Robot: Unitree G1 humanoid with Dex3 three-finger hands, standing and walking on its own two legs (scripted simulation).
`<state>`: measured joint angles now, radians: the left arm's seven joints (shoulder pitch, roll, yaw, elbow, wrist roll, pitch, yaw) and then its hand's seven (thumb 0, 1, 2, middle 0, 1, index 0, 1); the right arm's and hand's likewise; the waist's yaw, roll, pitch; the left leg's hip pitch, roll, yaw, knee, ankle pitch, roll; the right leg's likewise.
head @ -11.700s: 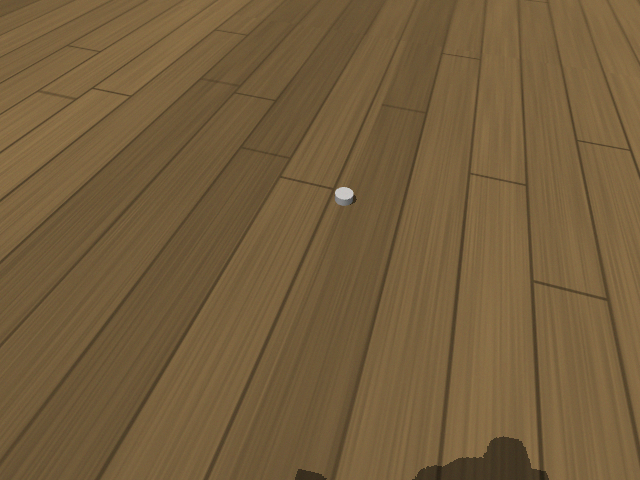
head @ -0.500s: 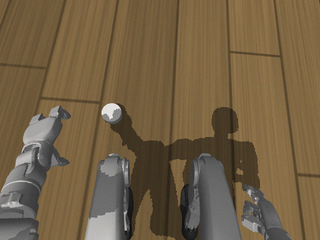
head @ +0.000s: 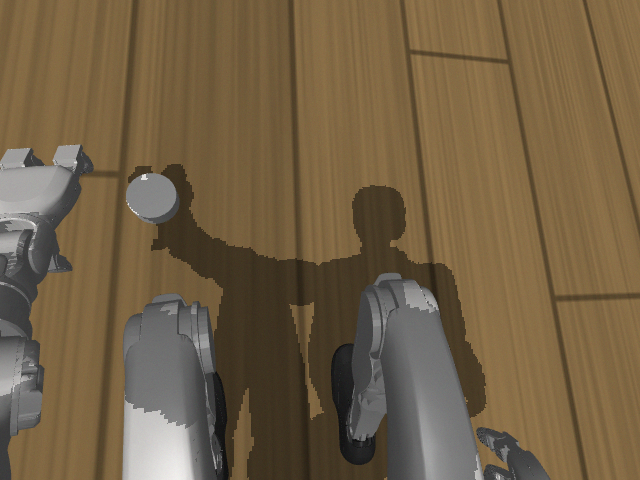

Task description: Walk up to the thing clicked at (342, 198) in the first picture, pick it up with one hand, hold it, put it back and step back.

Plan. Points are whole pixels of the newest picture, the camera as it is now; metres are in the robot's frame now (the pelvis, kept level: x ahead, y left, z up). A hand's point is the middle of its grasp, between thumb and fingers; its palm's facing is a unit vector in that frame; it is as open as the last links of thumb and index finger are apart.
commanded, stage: rise first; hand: left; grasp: from above
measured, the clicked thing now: (153, 198) +0.53 +0.23 -0.35
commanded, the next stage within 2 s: none
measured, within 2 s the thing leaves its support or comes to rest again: neither
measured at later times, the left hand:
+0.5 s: hand (82, 210) +0.46 +0.29 -0.20, palm faces -0.45 -0.05 -0.89, open 14.2 cm
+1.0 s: hand (92, 207) +0.47 +0.28 -0.22, palm faces -0.46 -0.05 -0.89, open 14.2 cm
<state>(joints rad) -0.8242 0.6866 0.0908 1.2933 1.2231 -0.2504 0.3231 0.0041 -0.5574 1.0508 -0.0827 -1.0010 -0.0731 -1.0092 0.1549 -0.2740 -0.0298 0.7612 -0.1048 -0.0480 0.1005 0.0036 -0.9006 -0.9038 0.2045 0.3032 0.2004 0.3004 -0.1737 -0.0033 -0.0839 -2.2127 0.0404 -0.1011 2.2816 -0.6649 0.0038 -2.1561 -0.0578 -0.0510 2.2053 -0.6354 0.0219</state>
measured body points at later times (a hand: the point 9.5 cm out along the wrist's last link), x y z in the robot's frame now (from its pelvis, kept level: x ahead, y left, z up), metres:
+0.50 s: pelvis +0.01 +0.00 -0.03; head +0.26 +0.05 +0.34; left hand +0.48 +0.29 -0.15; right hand +0.07 -0.28 -0.14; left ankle +0.09 +0.13 -0.33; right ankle +0.11 -0.13 -0.33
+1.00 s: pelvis +0.01 +0.00 -0.04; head +0.27 +0.06 +0.33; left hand +0.49 +0.28 -0.17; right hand +0.05 -0.28 -0.14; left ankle +0.09 +0.13 -0.33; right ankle +0.11 -0.13 -0.33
